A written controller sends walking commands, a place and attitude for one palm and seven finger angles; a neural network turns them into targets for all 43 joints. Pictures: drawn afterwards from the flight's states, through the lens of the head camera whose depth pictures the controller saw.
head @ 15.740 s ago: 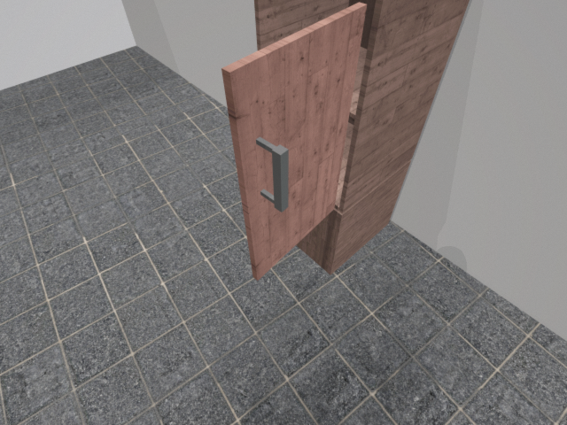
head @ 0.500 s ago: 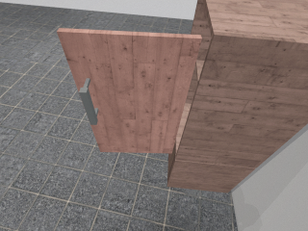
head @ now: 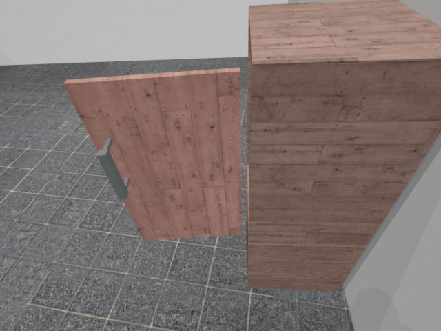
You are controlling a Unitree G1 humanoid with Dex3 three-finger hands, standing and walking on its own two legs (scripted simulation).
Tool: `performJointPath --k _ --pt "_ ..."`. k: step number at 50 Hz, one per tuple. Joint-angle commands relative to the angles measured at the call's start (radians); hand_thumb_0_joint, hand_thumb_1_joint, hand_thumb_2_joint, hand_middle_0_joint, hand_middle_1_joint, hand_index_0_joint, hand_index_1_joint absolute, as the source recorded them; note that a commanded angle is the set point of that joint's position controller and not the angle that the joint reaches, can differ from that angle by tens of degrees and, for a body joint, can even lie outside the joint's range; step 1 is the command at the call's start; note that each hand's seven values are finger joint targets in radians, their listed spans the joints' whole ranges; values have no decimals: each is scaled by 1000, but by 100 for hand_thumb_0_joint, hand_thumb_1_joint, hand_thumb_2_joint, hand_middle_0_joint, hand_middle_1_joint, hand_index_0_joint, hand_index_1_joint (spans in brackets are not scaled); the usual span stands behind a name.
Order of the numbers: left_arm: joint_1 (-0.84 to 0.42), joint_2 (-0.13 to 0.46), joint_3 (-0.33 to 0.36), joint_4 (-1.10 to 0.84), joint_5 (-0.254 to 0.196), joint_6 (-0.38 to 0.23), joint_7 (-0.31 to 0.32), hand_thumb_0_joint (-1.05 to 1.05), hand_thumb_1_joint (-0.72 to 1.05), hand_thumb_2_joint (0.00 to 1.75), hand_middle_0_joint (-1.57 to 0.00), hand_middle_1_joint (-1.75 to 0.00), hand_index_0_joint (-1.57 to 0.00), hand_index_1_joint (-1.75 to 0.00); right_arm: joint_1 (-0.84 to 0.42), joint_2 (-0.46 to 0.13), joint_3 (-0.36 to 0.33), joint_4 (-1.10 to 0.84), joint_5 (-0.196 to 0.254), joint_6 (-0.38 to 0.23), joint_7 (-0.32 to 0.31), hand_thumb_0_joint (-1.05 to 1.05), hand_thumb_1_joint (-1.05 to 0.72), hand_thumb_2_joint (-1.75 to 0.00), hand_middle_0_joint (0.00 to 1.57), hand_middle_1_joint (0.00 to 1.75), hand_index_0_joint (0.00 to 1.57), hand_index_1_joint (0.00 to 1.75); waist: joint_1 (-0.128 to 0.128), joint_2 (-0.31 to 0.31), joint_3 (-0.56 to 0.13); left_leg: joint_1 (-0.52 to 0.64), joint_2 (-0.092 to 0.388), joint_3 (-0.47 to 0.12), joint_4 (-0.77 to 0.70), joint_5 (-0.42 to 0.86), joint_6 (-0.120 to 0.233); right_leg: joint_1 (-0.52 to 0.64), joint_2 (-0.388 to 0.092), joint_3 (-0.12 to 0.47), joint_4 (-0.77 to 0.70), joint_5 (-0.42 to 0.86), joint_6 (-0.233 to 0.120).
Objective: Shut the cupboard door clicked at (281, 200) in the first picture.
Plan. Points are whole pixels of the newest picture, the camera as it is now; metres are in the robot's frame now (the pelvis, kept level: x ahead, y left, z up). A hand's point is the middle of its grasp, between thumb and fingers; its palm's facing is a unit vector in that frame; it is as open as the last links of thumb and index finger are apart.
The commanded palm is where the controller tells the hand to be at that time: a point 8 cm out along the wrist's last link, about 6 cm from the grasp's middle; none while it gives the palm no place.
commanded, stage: come to a stop and stand still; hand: left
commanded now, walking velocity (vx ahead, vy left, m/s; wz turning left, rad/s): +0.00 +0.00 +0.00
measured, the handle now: (116, 169) +0.47 +0.28 +0.04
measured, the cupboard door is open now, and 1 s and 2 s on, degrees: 95 95 95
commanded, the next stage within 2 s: look again from close up in 0.68 s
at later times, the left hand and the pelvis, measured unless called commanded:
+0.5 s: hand out of the picture -0.01 +0.12 -0.17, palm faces +0.03 -0.98 -0.19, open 7.3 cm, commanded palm none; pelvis +0.01 -0.04 +0.01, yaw +1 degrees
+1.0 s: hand out of the picture +0.00 +0.12 -0.17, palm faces +0.05 -0.98 -0.19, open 7.3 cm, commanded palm none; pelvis +0.02 -0.04 +0.01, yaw +1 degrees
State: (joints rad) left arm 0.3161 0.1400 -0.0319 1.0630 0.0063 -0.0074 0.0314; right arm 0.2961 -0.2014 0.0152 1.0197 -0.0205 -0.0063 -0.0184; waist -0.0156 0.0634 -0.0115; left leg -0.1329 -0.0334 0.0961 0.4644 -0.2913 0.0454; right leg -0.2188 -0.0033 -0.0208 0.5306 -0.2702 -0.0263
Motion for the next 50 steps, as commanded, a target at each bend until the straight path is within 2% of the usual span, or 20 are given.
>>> performJointPath --k 1,4,8,13,17,24,27,33,36,44,48,50 --pt "25 130 31 -41 1 -23 1 0 90 90 -20 -30 -20 -30 75 -50 -7 -14 6 -17 -3 0 -90 -90 20 30 20 30 -1 -123 121 -70 97 -115 -112 11 -1 -80 -105 188 -219 -107 -51" --pt "34 123 31 -28 -1 -27 1 0 90 90 -20 -30 -20 -30 83 -43 -3 8 7 -21 -6 0 -90 -90 20 30 20 30 2 -94 118 -66 101 -112 -119 32 -5 -60 -105 183 -224 -59 -53" --pt "45 113 28 -4 -2 -32 3 0 90 90 -20 -30 -20 -30 105 -27 1 45 9 -22 -8 0 -90 -90 20 30 20 30 4 -105 102 -61 110 -106 -125 48 -9 -24 -107 170 -230 -7 -52" --pt "58 103 28 21 -4 -35 5 0 90 90 -20 -30 -20 -30 127 -11 4 82 9 -21 -11 0 -90 -90 20 30 20 30 7 -92 100 -66 110 -98 -121 54 -17 2 -111 166 -240 19 -52" --pt "66 93 26 37 -6 -37 7 0 90 90 -20 -30 -20 -30 140 -3 6 100 9 -23 -14 0 -90 -90 20 30 20 30 9 -86 89 -70 113 -94 -118 71 -22 32 -114 161 -231 87 -52" --pt "72 82 25 50 -5 -36 10 0 90 90 -20 -30 -20 -30 149 11 6 116 10 -21 -20 0 -90 -90 20 30 20 30 10 -74 111 -74 116 -92 -118 86 -28 42 -109 152 -229 160 -45" --pt "73 80 26 52 -5 -36 11 0 90 90 -20 -30 -20 -30 152 13 5 117 11 -23 -21 0 -90 -90 20 30 20 30 10 -79 94 -66 120 -92 -120 102 -28 61 -109 143 -222 196 -42" --pt "73 74 26 51 -3 -33 11 0 90 90 -20 -30 -20 -30 141 18 2 116 11 -20 -24 0 -90 -90 20 30 20 30 11 -78 117 -57 124 -94 -129 101 -27 43 -102 139 -226 191 -39" --pt "71 75 26 48 -3 -35 12 0 90 90 -20 -30 -20 -30 134 10 1 112 11 -24 -24 0 -90 -90 20 30 20 30 10 -74 100 -46 129 -99 -128 136 -26 56 -100 132 -210 237 -39" --pt "70 75 29 45 -1 -32 10 0 90 90 -20 -30 -20 -30 117 6 0 108 10 -25 -25 0 -90 -90 20 30 20 30 15 -57 102 -42 131 -104 -141 141 -24 56 -98 126 -208 219 -39" --pt "71 73 29 47 -1 -32 9 0 90 90 -20 -30 -20 -30 112 7 -1 109 10 -26 -27 0 -90 -90 20 30 20 30 17 -82 105 -35 136 -102 -146 148 -22 56 -97 119 -201 243 -39" --pt "70 74 29 47 -1 -31 10 0 90 90 -20 -30 -20 -30 110 1 -1 108 10 -26 -27 0 -90 -90 20 30 20 30 15 -64 102 -32 136 -105 -143 154 -23 54 -97 124 -197 243 -41"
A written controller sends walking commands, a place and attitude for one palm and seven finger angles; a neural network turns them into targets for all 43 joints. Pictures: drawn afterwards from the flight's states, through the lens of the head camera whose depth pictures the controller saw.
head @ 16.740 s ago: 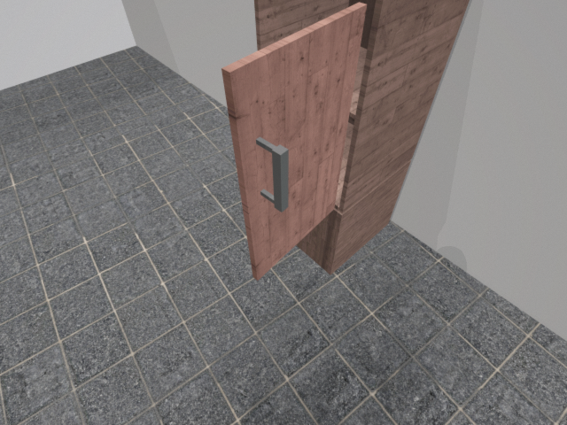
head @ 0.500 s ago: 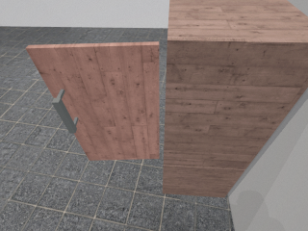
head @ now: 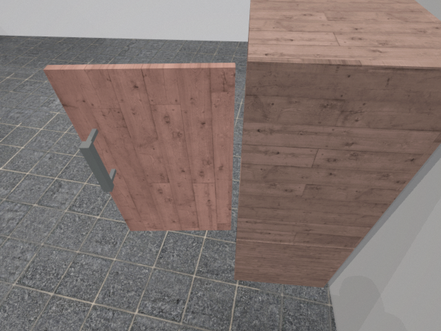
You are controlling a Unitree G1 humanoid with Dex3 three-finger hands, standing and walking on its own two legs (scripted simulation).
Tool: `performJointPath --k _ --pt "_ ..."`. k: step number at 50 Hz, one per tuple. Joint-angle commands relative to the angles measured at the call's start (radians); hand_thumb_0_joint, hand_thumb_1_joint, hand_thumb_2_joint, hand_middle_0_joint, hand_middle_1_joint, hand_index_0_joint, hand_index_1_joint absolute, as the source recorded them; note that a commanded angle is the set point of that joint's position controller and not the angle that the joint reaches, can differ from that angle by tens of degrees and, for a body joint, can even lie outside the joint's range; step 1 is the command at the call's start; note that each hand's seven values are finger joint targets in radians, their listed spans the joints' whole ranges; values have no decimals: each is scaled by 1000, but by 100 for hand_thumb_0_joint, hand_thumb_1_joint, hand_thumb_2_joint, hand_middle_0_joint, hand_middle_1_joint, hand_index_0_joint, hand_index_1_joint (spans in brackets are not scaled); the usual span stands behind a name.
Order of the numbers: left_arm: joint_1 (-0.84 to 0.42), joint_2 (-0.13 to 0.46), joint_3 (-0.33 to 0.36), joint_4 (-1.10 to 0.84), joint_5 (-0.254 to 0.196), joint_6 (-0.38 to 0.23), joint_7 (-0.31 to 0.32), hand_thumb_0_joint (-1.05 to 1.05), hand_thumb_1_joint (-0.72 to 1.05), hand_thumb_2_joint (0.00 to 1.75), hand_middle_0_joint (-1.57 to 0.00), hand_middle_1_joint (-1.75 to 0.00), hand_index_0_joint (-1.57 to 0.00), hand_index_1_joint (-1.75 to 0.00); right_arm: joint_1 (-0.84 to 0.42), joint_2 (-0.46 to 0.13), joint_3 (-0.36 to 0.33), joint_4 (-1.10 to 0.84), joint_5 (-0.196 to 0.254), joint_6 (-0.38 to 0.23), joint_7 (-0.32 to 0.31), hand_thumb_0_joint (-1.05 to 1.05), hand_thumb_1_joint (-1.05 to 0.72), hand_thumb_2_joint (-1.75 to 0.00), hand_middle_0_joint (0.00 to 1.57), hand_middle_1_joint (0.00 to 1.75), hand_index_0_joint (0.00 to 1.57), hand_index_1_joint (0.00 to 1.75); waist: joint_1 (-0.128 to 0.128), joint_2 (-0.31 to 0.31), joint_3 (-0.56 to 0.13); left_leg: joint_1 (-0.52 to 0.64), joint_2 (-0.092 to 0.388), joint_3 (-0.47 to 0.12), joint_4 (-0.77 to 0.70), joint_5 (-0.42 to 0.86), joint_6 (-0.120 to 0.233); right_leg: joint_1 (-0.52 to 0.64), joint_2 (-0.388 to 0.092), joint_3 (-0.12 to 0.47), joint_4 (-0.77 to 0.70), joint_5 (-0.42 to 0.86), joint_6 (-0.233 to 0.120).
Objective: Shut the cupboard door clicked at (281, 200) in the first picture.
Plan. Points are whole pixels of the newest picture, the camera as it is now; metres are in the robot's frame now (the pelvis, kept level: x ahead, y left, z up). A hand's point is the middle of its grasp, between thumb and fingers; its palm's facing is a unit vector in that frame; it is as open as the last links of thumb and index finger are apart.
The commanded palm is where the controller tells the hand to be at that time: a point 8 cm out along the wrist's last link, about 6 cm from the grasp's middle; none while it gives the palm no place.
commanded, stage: look again from close up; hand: left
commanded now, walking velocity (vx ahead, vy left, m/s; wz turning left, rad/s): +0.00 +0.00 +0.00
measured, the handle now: (101, 161) +0.45 +0.31 +0.03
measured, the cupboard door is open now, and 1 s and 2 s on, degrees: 95 95 95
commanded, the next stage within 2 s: shuffle to correct the standing spot in 0.30 s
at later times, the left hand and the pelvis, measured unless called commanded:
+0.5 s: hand out of the picture -0.02 +0.17 -0.17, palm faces +0.04 -0.98 -0.18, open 7.3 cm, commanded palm none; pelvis +0.00 +0.01 +0.00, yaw +0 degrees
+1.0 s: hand out of the picture +0.05 +0.24 -0.18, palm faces +0.08 -0.97 -0.23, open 7.3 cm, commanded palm none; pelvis +0.02 +0.06 -0.01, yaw +2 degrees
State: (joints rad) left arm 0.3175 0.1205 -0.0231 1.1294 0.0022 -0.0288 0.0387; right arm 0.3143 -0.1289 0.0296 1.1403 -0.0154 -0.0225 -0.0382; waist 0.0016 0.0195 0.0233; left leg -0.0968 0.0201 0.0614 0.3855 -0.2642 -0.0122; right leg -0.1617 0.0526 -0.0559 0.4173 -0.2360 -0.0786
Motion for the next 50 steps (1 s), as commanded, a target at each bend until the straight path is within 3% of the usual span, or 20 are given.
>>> performJointPath --k 1,20,24,30,33,35,37,38,39,40,41,43,44,46,48,49,50 --pt "68 94 20 -20 3 -10 2 0 90 90 -20 -30 -20 -30 93 -72 -15 -12 5 -11 -7 0 -90 -90 20 30 20 30 -1 -25 63 -68 83 -71 -65 131 35 2 -154 157 -82 213 11" --pt "72 88 22 -21 4 -6 1 0 90 90 -20 -30 -20 -30 104 -64 -15 -7 4 -10 -7 0 -90 -90 20 30 20 30 3 -27 85 -84 78 -77 -74 96 38 -20 -150 163 -97 120 10" --pt "82 111 35 -30 6 -8 3 0 90 90 -20 -30 -20 -30 111 -73 -18 -16 0 1 -3 0 -90 -90 20 30 20 30 13 -27 85 -126 50 -57 -47 35 31 -2 -189 206 -113 46 -11" --pt "88 161 74 -59 14 1 10 0 90 90 -20 -30 -20 -30 107 -69 -33 -57 -3 24 8 0 -90 -90 20 30 20 30 23 -123 95 -221 16 -29 115 -71 19 -13 -331 343 -187 -99 -88" --pt "72 167 89 -73 19 3 10 0 90 90 -20 -30 -20 -30 113 -63 -41 -62 -3 24 11 0 -90 -90 20 30 20 30 19 -109 84 -199 21 -27 111 -63 18 -43 -347 327 -157 -64 -100" --pt "52 166 96 -83 19 8 10 0 90 90 -20 -30 -20 -30 127 -62 -43 -63 -4 20 15 0 -90 -90 20 30 20 30 8 -90 91 -146 22 -23 63 -31 21 -101 -319 270 -100 -48 -82" --pt "29 141 92 -98 20 17 6 0 90 90 -20 -30 -20 -30 156 -81 -46 -62 -6 13 14 0 -90 -90 20 30 20 30 -4 0 83 -85 50 -60 -10 51 42 -142 -230 167 24 -51 -42" --pt "13 119 88 -109 21 24 2 0 90 90 -20 -30 -20 -30 172 -108 -52 -61 -10 10 11 0 -90 -90 20 30 20 30 -8 114 83 -62 114 -142 -43 125 77 -182 -159 79 130 -84 -11" --pt "0 94 80 -120 24 29 0 0 90 90 -20 -30 -20 -30 185 -139 -53 -70 -11 10 6 0 -90 -90 20 30 20 30 -11 195 81 -36 192 -237 -93 190 135 -237 -101 -11 250 -174 23" --pt "-27 82 71 -135 27 33 1 0 90 90 -20 -30 -20 -30 190 -137 -52 -79 -11 11 2 0 -90 -90 20 30 20 30 -20 168 92 -7 233 -294 -116 284 193 -308 -81 -20 373 -296 35" --pt "-36 74 68 -143 26 34 1 0 90 90 -20 -30 -20 -30 183 -139 -48 -91 -12 11 0 0 -90 -90 20 30 20 30 -15 124 81 23 253 -312 -100 382 235 -348 -98 -4 456 -331 33" --pt "-55 61 63 -145 22 30 -3 0 90 90 -20 -30 -20 -30 158 -124 -43 -103 -16 3 -5 0 -90 -90 20 30 20 30 -7 32 66 44 256 -295 -59 584 258 -349 -118 15 486 -310 38" --pt "-53 45 59 -141 20 29 -5 0 90 90 -20 -30 -20 -30 148 -133 -43 -105 -18 -2 -8 0 -90 -90 20 30 20 30 -5 10 48 54 244 -265 -50 642 249 -319 -122 15 456 -291 46" --pt "-41 40 53 -132 15 29 -6 0 90 90 -20 -30 -20 -30 121 -134 -39 -101 -14 -12 -14 0 -90 -90 20 30 20 30 5 24 34 43 214 -210 -37 724 217 -234 -118 14 353 -220 59" --pt "-27 52 55 -118 10 26 -5 0 90 90 -20 -30 -20 -30 95 -121 -38 -88 -9 -16 -19 0 -90 -90 20 30 20 30 18 14 36 11 195 -182 -15 740 178 -132 -110 23 192 -112 60" --pt "2 57 53 -105 9 21 -4 0 90 90 -20 -30 -20 -30 78 -120 -37 -85 -4 -19 -20 0 -90 -90 20 30 20 30 33 10 30 1 171 -159 9 709 144 -72 -111 44 92 -3 56" --pt "25 75 54 -89 7 14 -1 0 90 90 -20 -30 -20 -30 72 -111 -36 -82 1 -21 -20 0 -90 -90 20 30 20 30 35 -15 27 -40 124 -137 27 611 100 2 -125 104 32 182 42"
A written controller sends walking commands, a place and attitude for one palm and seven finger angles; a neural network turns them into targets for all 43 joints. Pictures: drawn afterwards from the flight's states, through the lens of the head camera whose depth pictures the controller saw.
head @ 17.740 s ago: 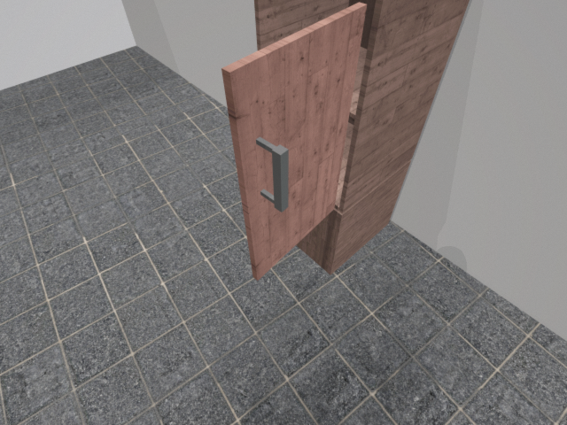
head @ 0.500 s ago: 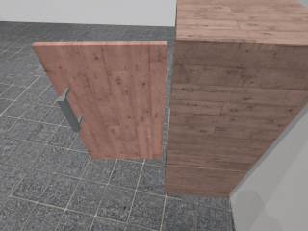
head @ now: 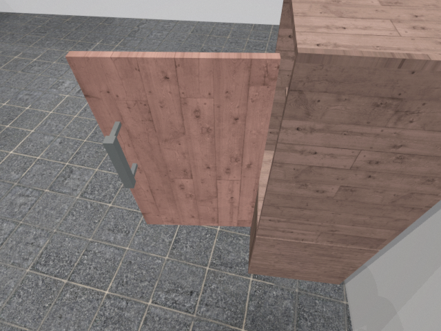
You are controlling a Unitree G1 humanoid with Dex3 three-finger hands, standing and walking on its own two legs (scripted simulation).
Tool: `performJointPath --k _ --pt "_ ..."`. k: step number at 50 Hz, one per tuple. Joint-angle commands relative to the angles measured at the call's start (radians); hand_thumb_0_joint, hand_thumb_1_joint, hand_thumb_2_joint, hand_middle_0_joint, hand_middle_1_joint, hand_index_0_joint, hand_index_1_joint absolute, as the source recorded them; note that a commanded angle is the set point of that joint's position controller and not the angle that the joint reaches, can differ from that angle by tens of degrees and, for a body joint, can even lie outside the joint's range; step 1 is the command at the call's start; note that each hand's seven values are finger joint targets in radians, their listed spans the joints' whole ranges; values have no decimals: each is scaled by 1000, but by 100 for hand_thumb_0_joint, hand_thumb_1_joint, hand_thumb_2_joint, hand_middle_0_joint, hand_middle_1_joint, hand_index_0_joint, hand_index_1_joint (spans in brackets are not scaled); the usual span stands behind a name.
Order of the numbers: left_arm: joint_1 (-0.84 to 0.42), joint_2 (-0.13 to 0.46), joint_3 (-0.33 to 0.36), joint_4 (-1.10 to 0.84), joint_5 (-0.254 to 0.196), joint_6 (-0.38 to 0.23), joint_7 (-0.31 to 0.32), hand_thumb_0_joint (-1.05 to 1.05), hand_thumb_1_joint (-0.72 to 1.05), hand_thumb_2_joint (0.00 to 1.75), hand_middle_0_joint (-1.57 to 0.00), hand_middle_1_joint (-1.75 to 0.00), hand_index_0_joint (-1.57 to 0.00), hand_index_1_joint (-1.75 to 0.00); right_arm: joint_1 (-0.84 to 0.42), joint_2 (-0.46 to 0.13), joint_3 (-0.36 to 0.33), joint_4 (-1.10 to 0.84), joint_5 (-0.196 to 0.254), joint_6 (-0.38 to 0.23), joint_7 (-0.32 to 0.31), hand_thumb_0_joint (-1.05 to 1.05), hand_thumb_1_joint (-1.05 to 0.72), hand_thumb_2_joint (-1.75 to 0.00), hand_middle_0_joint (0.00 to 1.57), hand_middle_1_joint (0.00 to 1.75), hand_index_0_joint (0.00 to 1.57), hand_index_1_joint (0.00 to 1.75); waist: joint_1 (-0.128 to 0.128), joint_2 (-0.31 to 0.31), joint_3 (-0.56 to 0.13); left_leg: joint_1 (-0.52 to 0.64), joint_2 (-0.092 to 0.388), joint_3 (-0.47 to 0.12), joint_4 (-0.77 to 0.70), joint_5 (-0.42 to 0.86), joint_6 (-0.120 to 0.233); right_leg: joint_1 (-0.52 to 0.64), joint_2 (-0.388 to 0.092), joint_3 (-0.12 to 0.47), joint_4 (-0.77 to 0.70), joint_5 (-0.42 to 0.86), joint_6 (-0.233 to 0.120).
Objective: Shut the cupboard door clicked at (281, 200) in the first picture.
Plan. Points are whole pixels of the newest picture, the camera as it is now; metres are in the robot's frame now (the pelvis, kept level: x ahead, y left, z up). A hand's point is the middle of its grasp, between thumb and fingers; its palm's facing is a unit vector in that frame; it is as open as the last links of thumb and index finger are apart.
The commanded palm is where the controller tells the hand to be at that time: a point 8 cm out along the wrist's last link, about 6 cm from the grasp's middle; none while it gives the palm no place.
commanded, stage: come to a stop and stand still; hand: left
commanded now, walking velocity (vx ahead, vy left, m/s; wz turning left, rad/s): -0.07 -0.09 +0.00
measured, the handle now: (123, 156) +0.44 +0.24 +0.04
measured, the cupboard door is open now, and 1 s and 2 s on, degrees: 95 95 95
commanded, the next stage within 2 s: look again from close up in 1.08 s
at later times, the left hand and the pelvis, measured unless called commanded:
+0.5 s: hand out of the picture +0.02 +0.16 -0.16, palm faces +0.00 -0.97 -0.24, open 7.3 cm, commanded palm none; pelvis -0.01 -0.02 +0.00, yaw -1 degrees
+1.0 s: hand out of the picture -0.02 +0.14 -0.16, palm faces -0.01 -0.97 -0.23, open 7.4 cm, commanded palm none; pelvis -0.03 -0.03 +0.01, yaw -1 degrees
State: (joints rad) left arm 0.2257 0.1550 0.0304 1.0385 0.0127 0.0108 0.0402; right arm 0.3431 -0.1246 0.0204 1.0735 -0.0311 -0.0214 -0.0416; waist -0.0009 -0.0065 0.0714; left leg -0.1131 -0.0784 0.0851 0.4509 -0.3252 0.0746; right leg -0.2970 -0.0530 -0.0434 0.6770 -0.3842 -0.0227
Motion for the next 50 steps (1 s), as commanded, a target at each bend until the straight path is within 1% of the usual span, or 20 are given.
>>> performJointPath --k 1,2,3,5,8,11,18,19,20,21,22,23,24,26,27,29,34,38,42,50 --pt "127 66 -3 16 -6 -32 -1 0 90 90 -20 -30 -20 -30 48 -104 -28 -12 21 -22 -15 0 -90 -90 20 30 20 30 25 -6 -29 -57 184 -132 -51 514 -23 186 -67 141 -222 517 -34" --pt "110 86 -9 20 -8 -31 -3 0 90 90 -20 -30 -20 -30 53 -99 -30 -4 22 -21 -13 0 -90 -90 20 30 20 30 10 20 -13 -70 165 -129 -102 380 -43 177 -89 142 -205 555 -42" --pt "99 80 -8 22 -6 -35 -3 0 90 90 -20 -30 -20 -30 45 -86 -32 7 17 -13 -14 0 -90 -90 20 30 20 30 8 -54 -9 -64 170 -124 -95 381 -40 182 -78 145 -191 629 -46" --pt "91 79 -9 15 -7 -37 5 0 90 90 -20 -30 -20 -30 56 -91 -36 17 20 -13 -14 0 -90 -90 20 30 20 30 2 -89 -46 -23 175 -113 -95 460 -44 200 -84 133 -172 746 -45" --pt "67 91 -6 -4 -6 -30 10 0 90 90 -20 -30 -20 -30 36 -90 -39 26 22 -12 -15 0 -90 -90 20 30 20 30 6 -6 -55 25 193 -106 -102 574 -43 167 -71 126 -173 672 -36" --pt "55 96 -1 -11 -5 -21 12 0 90 90 -20 -30 -20 -30 25 -93 -40 17 21 -5 -15 0 -90 -90 20 30 20 30 7 10 -64 30 199 -107 -99 559 -42 150 -68 130 -177 594 -36" --pt "45 93 -11 -6 -1 -23 3 0 90 90 -20 -30 -20 -30 -1 -87 -36 15 21 0 -4 0 -90 -90 20 30 20 30 5 -17 -32 -21 185 -107 -141 233 -40 133 -64 153 -275 410 -39" --pt "142 129 -5 27 5 -41 39 0 90 90 -20 -30 -20 -30 -91 -172 -52 -61 34 -8 8 0 -90 -90 20 30 20 30 28 11 -111 -33 229 -72 56 414 -59 151 -112 134 -189 768 -9" --pt "99 159 -1 -23 -4 -48 35 0 90 90 -20 -30 -20 -30 -33 -124 -45 -92 25 -3 12 0 -90 -90 20 30 20 30 -10 42 -188 -77 158 -91 30 165 -64 213 -139 197 -175 668 -50" --pt "68 143 -11 -31 -6 -49 27 0 90 90 -20 -30 -20 -30 -17 -104 -41 -86 25 -3 12 0 -90 -90 20 30 20 30 -22 44 -168 -81 162 -99 -9 90 -61 158 -133 200 -185 517 -66" --pt "52 129 -17 -41 -4 -46 19 0 90 90 -20 -30 -20 -30 5 -103 -37 -91 22 -4 13 0 -90 -90 20 30 20 30 -28 91 -135 -73 171 -116 -29 152 -52 112 -101 177 -187 426 -66" --pt "48 134 -16 -40 -7 -45 10 0 90 90 -20 -30 -20 -30 7 -105 -34 -96 14 -7 13 0 -90 -90 20 30 20 30 -19 193 -134 -55 180 -112 -45 230 -44 102 -73 156 -181 392 -72" --pt "48 134 -18 -42 -7 -43 6 0 90 90 -20 -30 -20 -30 -4 -115 -31 -105 15 -5 11 0 -90 -90 20 30 20 30 -15 140 -80 -83 189 -125 -51 221 -37 88 -56 142 -196 331 -64" --pt "46 128 -25 -34 -4 -40 -1 0 90 90 -20 -30 -20 -30 -8 -140 -31 -116 19 -1 13 0 -90 -90 20 30 20 30 -16 -18 13 -132 182 -130 -80 70 -31 47 -51 166 -260 190 -58" --pt "39 137 -25 -37 -3 -39 -3 0 90 90 -20 -30 -20 -30 -5 -158 -32 -117 18 0 16 0 -90 -90 20 30 20 30 -19 -46 55 -149 171 -129 -94 3 -30 14 -52 187 -296 95 -60" --pt "42 144 -20 -38 -2 -38 -8 0 90 90 -20 -30 -20 -30 3 -162 -30 -111 14 -1 19 0 -90 -90 20 30 20 30 -19 -17 79 -149 163 -130 -115 -31 -27 -24 -45 198 -318 3 -63" --pt "66 147 -15 -34 -3 -38 -10 0 90 90 -20 -30 -20 -30 31 -162 -25 -88 11 -1 22 0 -90 -90 20 30 20 30 -18 -52 53 -129 145 -115 -108 -46 -24 -34 -47 223 -356 -81 -58" --pt "76 141 -13 -23 -5 -39 -11 0 90 90 -20 -30 -20 -30 47 -145 -19 -61 11 -6 21 0 -90 -90 20 30 20 30 -13 -16 30 -129 151 -111 -127 -34 -26 -8 -45 212 -352 -49 -57" --pt "82 135 -19 -5 -8 -45 -11 0 90 90 -20 -30 -20 -30 61 -142 -13 -30 13 -12 20 0 -90 -90 20 30 20 30 -13 -27 8 -119 150 -109 -120 20 -31 28 -54 216 -347 15 -59" --pt "98 106 -28 37 -11 -47 -8 0 90 90 -20 -30 -20 -30 85 -110 -4 29 16 -12 15 0 -90 -90 20 30 20 30 -7 -11 25 -123 156 -105 -127 51 -41 63 -58 197 -345 96 -57"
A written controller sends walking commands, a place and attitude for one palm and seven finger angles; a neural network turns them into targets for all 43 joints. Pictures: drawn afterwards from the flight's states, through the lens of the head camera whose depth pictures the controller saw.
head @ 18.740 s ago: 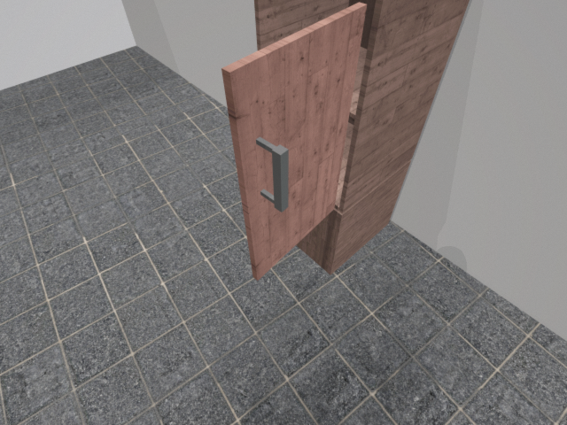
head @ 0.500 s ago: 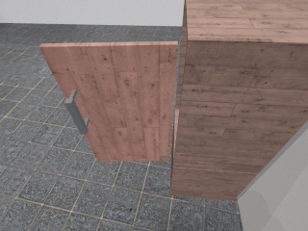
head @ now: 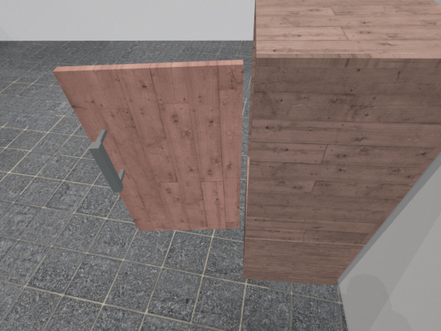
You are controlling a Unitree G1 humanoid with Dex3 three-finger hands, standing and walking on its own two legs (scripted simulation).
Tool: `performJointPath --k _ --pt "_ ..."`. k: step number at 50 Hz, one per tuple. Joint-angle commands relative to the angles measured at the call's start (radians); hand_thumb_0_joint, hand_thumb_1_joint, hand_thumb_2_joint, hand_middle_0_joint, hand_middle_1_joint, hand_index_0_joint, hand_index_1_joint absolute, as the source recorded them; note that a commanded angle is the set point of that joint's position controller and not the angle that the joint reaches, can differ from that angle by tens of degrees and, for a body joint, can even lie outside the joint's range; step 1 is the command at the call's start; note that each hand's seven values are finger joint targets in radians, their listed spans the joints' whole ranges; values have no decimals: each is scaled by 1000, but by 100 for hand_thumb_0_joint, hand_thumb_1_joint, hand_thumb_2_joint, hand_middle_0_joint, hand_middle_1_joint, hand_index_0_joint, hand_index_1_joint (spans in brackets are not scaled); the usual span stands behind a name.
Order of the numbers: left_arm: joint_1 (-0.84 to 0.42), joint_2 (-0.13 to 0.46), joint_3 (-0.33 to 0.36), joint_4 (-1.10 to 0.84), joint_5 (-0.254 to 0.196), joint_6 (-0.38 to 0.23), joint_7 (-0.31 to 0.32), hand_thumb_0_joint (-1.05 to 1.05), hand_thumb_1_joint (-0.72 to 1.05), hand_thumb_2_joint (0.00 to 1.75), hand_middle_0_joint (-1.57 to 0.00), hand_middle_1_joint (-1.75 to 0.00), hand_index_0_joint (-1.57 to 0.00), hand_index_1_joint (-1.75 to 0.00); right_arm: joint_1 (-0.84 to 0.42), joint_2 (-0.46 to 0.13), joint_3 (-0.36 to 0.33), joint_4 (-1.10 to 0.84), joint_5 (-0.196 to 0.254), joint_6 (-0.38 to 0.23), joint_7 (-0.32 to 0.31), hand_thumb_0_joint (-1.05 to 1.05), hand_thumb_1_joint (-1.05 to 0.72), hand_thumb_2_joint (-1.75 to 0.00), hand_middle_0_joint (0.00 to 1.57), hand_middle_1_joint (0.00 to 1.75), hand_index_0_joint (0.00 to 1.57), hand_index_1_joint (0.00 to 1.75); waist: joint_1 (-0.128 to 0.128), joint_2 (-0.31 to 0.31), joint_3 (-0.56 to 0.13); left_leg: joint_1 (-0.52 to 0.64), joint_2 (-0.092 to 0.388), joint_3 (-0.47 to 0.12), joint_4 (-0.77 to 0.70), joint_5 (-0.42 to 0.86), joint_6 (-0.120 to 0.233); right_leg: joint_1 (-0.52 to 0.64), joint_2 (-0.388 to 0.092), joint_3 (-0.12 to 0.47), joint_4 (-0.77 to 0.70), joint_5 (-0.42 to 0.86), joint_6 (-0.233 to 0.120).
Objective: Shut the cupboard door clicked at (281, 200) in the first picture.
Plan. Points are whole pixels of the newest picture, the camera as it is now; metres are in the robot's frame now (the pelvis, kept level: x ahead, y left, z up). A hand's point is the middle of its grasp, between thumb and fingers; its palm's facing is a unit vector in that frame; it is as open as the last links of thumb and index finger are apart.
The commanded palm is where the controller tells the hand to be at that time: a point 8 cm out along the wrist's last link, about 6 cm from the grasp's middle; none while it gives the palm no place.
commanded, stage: come to a stop and stand still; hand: left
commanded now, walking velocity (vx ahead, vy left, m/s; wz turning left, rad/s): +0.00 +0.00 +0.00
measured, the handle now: (110, 162) +0.46 +0.28 +0.03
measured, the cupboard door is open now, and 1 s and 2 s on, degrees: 95 95 95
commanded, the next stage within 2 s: look again from close up in 0.08 s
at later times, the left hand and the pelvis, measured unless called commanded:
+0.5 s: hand out of the picture +0.01 +0.17 -0.17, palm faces +0.01 -0.98 -0.20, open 7.3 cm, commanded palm none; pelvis +0.02 +0.00 +0.00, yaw +0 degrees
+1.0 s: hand out of the picture +0.03 +0.19 -0.17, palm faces +0.03 -0.97 -0.22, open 7.3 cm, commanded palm none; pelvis +0.02 +0.01 +0.00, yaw +0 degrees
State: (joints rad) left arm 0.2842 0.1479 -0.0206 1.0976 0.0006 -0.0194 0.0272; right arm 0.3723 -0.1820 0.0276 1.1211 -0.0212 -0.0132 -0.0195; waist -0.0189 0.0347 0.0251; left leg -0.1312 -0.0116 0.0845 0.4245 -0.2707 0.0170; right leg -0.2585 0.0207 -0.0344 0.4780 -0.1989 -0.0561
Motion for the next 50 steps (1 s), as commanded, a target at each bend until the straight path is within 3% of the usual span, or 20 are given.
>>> performJointPath --k 1,4,11,25,34,40,42,44,50 --pt "42 112 22 -19 0 -16 6 0 90 90 -20 -30 -20 -30 61 -50 -10 -14 6 -21 -8 0 -90 -90 20 30 20 30 11 -47 71 -106 91 -104 -103 -3 16 30 -131 183 -144 -85 -23" --pt "50 102 20 -9 0 -17 7 0 90 90 -20 -30 -20 -30 59 -43 -9 -4 8 -23 -12 0 -90 -90 20 30 20 30 15 -16 65 -104 100 -104 -108 18 15 54 -126 171 -126 -11 -21" --pt "59 88 14 6 1 -16 9 0 90 90 -20 -30 -20 -30 59 -36 -10 8 10 -22 -16 0 -90 -90 20 30 20 30 13 -47 72 -92 105 -99 -107 33 15 53 -124 166 -122 36 -16" --pt "74 76 17 6 6 -18 13 0 90 90 -20 -30 -20 -30 27 -38 -18 5 12 -29 -25 0 -90 -90 20 30 20 30 13 -43 44 -38 119 -97 -102 145 18 81 -119 144 -79 206 -10" --pt "67 82 18 3 6 -13 11 0 90 90 -20 -30 -20 -30 6 -43 -19 3 11 -25 -25 0 -90 -90 20 30 20 30 17 -36 75 -44 116 -100 -113 118 18 69 -119 144 -92 169 -9" --pt "69 86 21 1 5 -14 11 0 90 90 -20 -30 -20 -30 3 -48 -20 3 10 -28 -26 0 -90 -90 20 30 20 30 18 -31 43 -23 119 -99 -114 139 18 85 -119 148 -88 191 -11" --pt "57 120 30 -10 7 -19 12 0 90 90 -20 -30 -20 -30 -4 -75 -27 -6 11 -28 -25 0 -90 -90 20 30 20 30 24 -23 30 -28 113 -97 -100 166 18 105 -141 162 -80 259 -23" --pt "61 106 32 -15 7 -12 18 0 90 90 -20 -30 -20 -30 3 -47 -24 -11 11 -14 -24 0 -90 -90 20 30 20 30 25 -36 46 -55 107 -88 -86 139 8 94 -163 178 -65 273 -29" --pt "46 163 62 -52 13 4 26 0 90 90 -20 -30 -20 -30 10 -44 -41 -50 7 21 -13 0 -90 -90 20 30 20 30 28 -121 32 -124 49 -54 21 -37 -10 58 -269 295 -119 102 -82"
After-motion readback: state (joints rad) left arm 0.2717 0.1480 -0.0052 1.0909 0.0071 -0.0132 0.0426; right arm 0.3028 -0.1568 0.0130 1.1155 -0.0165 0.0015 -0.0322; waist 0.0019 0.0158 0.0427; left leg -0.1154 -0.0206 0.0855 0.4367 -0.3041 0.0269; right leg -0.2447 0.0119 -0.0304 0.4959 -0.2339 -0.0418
